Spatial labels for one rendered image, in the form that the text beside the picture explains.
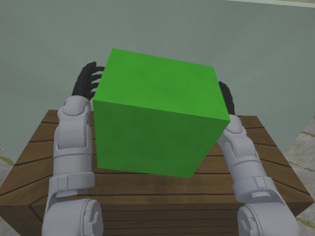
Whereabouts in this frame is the carton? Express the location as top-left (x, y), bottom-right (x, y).
top-left (93, 48), bottom-right (231, 178)

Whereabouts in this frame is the robot left forearm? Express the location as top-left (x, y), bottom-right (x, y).
top-left (41, 95), bottom-right (95, 236)

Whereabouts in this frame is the left robot upper arm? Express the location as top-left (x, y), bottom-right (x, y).
top-left (42, 198), bottom-right (104, 236)

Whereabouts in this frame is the robot right forearm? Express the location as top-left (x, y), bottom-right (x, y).
top-left (217, 114), bottom-right (301, 236)

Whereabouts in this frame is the right robot hand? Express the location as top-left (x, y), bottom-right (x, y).
top-left (219, 81), bottom-right (235, 115)

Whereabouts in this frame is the pedestal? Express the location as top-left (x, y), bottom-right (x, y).
top-left (0, 109), bottom-right (315, 236)

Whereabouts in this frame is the right robot upper arm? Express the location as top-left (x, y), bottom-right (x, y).
top-left (237, 202), bottom-right (300, 236)

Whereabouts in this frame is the left robot hand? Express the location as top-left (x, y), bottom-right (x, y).
top-left (72, 61), bottom-right (105, 100)

